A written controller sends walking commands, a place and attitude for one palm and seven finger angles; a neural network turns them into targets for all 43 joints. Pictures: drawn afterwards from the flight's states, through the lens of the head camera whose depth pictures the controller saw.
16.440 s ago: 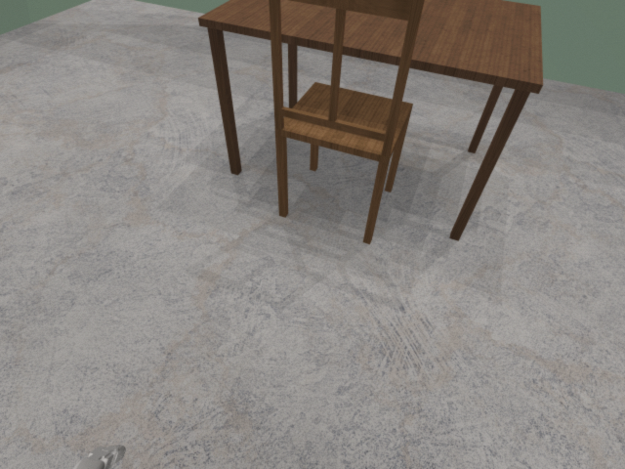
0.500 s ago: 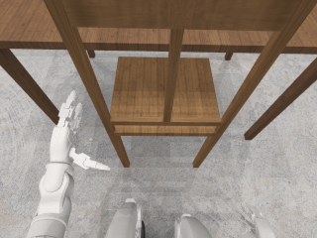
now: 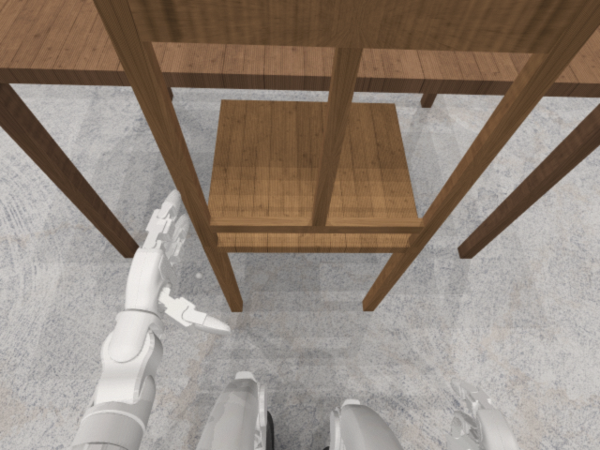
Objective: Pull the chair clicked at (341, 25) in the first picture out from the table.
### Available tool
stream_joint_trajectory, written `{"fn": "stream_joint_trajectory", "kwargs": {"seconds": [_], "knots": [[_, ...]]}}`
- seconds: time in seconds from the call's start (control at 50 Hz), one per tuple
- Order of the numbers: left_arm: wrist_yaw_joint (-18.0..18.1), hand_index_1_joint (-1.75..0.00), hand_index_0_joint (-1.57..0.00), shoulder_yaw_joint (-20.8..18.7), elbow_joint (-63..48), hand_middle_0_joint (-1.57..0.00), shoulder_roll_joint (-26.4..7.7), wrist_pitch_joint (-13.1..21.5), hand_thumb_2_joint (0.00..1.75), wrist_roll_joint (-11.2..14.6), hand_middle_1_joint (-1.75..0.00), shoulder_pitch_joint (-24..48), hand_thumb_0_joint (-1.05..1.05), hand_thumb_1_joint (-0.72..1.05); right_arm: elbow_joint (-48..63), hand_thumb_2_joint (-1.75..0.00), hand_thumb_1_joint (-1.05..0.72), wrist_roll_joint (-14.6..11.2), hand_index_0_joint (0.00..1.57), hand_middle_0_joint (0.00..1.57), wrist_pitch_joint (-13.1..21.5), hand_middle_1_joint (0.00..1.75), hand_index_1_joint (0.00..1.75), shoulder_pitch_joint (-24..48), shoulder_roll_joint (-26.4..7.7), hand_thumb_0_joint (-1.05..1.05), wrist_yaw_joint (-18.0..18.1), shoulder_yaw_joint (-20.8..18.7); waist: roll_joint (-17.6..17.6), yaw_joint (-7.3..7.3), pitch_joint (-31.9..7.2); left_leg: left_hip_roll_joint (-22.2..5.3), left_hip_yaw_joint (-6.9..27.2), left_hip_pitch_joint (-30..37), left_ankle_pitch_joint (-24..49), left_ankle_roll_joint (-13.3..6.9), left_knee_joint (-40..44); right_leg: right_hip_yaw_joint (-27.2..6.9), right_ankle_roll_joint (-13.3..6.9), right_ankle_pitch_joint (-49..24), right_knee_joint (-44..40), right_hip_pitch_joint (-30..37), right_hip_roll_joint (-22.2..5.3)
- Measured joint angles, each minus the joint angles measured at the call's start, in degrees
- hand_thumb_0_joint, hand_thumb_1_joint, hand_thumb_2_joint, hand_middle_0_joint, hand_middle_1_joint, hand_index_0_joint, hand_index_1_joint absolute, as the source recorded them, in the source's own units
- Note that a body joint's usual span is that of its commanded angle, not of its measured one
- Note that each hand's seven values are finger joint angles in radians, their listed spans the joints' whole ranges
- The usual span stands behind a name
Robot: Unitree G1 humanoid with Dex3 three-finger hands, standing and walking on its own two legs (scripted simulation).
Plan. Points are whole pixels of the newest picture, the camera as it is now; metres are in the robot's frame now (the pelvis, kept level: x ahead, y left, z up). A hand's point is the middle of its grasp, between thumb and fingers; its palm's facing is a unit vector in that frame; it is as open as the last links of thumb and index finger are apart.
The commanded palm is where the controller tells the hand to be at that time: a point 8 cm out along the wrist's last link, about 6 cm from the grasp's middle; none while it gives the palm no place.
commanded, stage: aim the fingers beside a spindle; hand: left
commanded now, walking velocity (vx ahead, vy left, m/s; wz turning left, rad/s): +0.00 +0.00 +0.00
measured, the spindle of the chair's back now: (329, 159) +0.48 -0.02 +0.06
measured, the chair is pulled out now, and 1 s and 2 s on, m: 0.00 0.00 0.00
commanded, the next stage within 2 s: push the fingers through the gap in 1.94 s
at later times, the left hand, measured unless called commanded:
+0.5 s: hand (171, 257) +0.34 +0.17 +0.04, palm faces +0.09 -0.99 -0.08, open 16.9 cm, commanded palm +0.31 +0.22 +0.02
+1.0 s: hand (181, 272) +0.34 +0.17 -0.01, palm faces +0.00 -1.00 +0.00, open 16.9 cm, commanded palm +0.32 +0.22 +0.02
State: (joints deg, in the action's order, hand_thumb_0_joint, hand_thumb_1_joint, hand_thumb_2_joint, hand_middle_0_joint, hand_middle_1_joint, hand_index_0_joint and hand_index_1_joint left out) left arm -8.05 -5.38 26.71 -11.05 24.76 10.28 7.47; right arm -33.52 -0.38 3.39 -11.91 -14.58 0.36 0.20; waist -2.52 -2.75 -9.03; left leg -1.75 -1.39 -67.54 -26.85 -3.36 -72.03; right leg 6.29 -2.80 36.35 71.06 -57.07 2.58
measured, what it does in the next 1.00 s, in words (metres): stands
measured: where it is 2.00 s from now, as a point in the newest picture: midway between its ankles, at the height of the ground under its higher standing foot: outside the picture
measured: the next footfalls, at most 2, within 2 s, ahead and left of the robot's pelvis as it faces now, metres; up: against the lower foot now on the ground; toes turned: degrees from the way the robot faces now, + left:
none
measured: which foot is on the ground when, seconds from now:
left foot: down 0.00-1.00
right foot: down 0.00-1.00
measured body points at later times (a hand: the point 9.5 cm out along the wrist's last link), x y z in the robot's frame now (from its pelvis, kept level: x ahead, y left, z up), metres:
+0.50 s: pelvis +0.00 +0.00 +0.00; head +0.10 +0.01 +0.44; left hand +0.33 +0.22 +0.05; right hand +0.15 -0.25 -0.10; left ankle +0.06 +0.08 -0.62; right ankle -0.02 -0.10 -0.62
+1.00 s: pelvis +0.00 +0.00 +0.00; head +0.11 +0.01 +0.44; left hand +0.33 +0.23 +0.00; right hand +0.14 -0.25 -0.11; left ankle +0.06 +0.08 -0.62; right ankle -0.02 -0.10 -0.62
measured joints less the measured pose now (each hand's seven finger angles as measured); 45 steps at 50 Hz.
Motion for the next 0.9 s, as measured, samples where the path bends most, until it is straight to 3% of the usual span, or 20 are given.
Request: {"fn": "stream_joint_trajectory", "kwargs": {"seconds": [0.06, 0.14, 0.24, 0.32, 0.4, 0.46, 0.5, 0.58, 0.66, 0.74, 0.82, 0.9], "knots": [[3.5, -0.08, -0.06, -0.9, -4.5, -0.07, 0.5, 1.9, 0.3, -1.8, -0.08, -1.5, -0.01, -0.5, 0.4, -0.9, -0.9, 0.8, 0.2, 0.2, 0.2, 0.3, 0.3, 0.1, 0.5, 0.01, -0.2, -0.3, 0.4, -0.36, 0.5, -0.3, -0.6, 0.5, 0.0, 0.0, 0.3, -0.6, 0.1, -0.2, -0.1, 0.1, 0.2], [6.5, -0.08, -0.07, -3.5, -5.8, -0.07, -1.5, 4.4, 0.3, -2.7, -0.08, -0.7, -0.01, -0.49, 0.1, -0.9, -0.91, 1.2, 0.2, 0.2, -0.6, 0.3, 0.3, -0.5, 0.8, 0.01, -1.1, -0.1, 0.3, 0.06, -0.2, -0.3, -0.8, 1.4, 0.1, 0.0, 0.9, -0.9, 0.2, -0.4, -0.7, 0.9, 0.2], [2.5, -0.08, -0.06, -3.1, 1.8, -0.06, -3.4, 1.2, 0.3, -0.1, -0.08, 2.0, -0.01, -0.49, -0.2, -0.9, -0.9, -0.3, 0.2, 0.2, -1.9, 0.3, 0.3, -1.4, 0.3, 0.01, -1.5, 0.7, -0.3, 0.68, -1.2, 0.1, -0.3, 1.6, 0.3, -0.1, 1.2, -0.3, 0.1, -0.3, -1.1, 1.4, 0.0], [0.0, -0.08, -0.06, 0.2, 1.3, -0.06, -1.0, -0.9, 0.3, 1.1, -0.08, -0.9, -0.01, -0.49, 0.4, -0.9, -0.9, -0.6, 0.2, 0.2, -1.5, 0.3, 0.3, -1.4, 0.1, 0.01, -0.9, 0.4, -0.2, 0.44, -0.5, 0.2, 0.0, 1.5, 0.3, -0.1, 1.1, 0.0, 0.2, -0.4, -1.3, 1.6, 0.0], [3.2, -0.08, -0.06, 1.1, -5.8, -0.06, 0.9, 2.3, 0.3, -1.5, -0.08, -5.0, -0.01, -0.49, 0.5, -0.9, -0.9, 0.7, 0.2, 0.2, -0.3, 0.3, 0.3, -0.8, 0.4, 0.01, -0.3, -0.1, 0.5, 0.13, 0.2, -0.1, -0.3, 1.8, 0.2, 0.0, 1.1, -0.4, 0.1, -0.5, -1.3, 1.6, 0.2], [6.2, -0.08, -0.07, -0.9, -7.4, -0.07, -0.3, 5.8, 0.3, -3.1, -0.08, -3.8, -0.01, -0.5, -0.1, -0.9, -0.9, 1.3, 0.2, 0.2, -0.2, 0.3, 0.3, -0.2, 0.6, 0.01, -0.6, -0.2, 0.8, 0.17, 0.0, -0.2, -0.3, 1.7, 0.2, 0.1, 0.9, -0.4, 0.0, -0.4, -0.9, 1.5, 0.2], [6.6, -0.08, -0.07, -2.8, -5.3, -0.07, -1.8, 6.4, 0.3, -3.2, -0.08, -1.3, -0.01, -0.5, -0.5, -0.9, -0.9, 1.3, 0.2, 0.2, -0.6, 0.3, 0.3, 0.1, 0.5, 0.01, -0.9, 0.0, 0.6, 0.24, -0.5, -0.2, -0.1, 1.3, 0.1, 0.2, 0.6, -0.2, -0.1, -0.3, -0.5, 1.2, 0.2], [2.9, -0.08, -0.06, -3.9, 1.0, -0.06, -3.9, 2.4, 0.3, -0.4, -0.08, 2.0, -0.01, -0.5, -0.3, -0.9, -0.9, 0.1, 0.2, 0.2, -1.9, 0.3, 0.3, 0.2, 0.1, 0.01, -1.2, 0.5, 0.0, 0.42, -1.0, -0.1, 0.2, 0.9, 0.2, 0.3, 0.3, 0.1, -0.3, -0.1, -0.2, 0.8, 0.2], [-0.8, -0.08, -0.06, -1.5, 2.1, -0.06, -2.3, -1.0, 0.3, 1.8, -0.08, -0.6, -0.01, -0.49, 0.6, -0.9, -0.9, -0.7, 0.2, 0.2, -1.9, 0.3, 0.3, -0.4, 0.0, 0.01, -0.7, 0.5, -0.1, 0.37, -0.7, -0.1, 0.2, 1.2, 0.3, 0.2, 0.9, 0.1, -0.1, -0.4, -1.0, 1.2, 0.2], [1.3, -0.08, -0.06, -0.8, -3.9, -0.06, -0.3, 1.7, 0.3, 0.2, -0.08, -4.5, -0.01, -0.49, 0.5, -0.9, -0.9, 0.4, 0.2, 0.2, -0.5, 0.3, 0.3, -0.4, 0.3, 0.01, 0.0, 0.2, 0.5, 0.11, 0.2, -0.4, 0.1, 1.5, 0.1, 0.3, 0.9, -0.1, -0.2, -0.4, -1.1, 1.4, 0.5], [4.7, -0.08, -0.07, -3.0, -7.2, -0.07, -1.6, 6.2, 0.3, -1.6, -0.08, -3.6, -0.01, -0.5, -0.7, -0.9, -0.9, 1.2, 0.2, 0.2, 0.0, 0.3, 0.3, -0.2, 0.5, 0.01, -0.3, 0.0, 0.8, 0.19, -0.1, -0.4, 0.1, 1.6, 0.0, 0.4, 0.7, -0.1, -0.3, -0.3, -0.9, 1.4, 0.5], [2.8, -0.08, -0.06, -5.0, -0.5, -0.07, -4.2, 4.7, 0.3, -0.5, -0.08, 1.4, -0.01, -0.5, -1.3, -0.9, -0.9, 0.5, 0.2, 0.2, -1.0, 0.3, 0.3, 0.0, 0.1, 0.01, -0.9, 0.5, 0.2, 0.34, -1.1, -0.3, 0.4, 0.8, -0.1, 0.4, 0.1, 0.2, -0.4, 0.0, -0.2, 0.8, 0.4]]}}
